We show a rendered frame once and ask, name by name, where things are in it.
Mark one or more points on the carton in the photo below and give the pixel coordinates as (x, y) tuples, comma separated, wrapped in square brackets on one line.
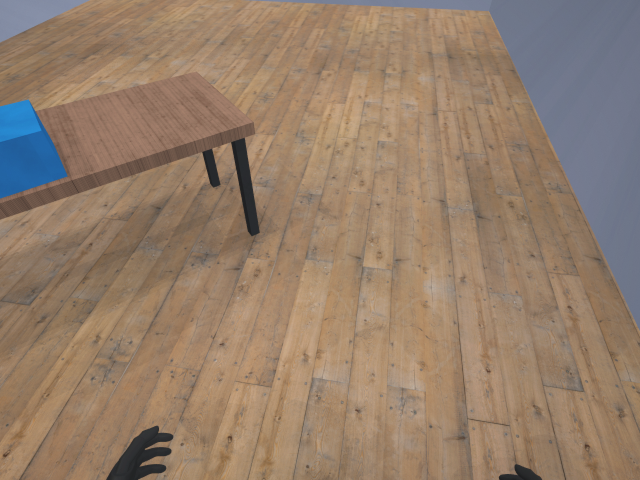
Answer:
[(28, 157)]

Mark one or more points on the left robot hand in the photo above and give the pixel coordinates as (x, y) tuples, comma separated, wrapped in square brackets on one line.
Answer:
[(127, 468)]

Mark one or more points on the table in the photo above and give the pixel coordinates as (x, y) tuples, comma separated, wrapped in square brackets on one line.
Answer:
[(112, 136)]

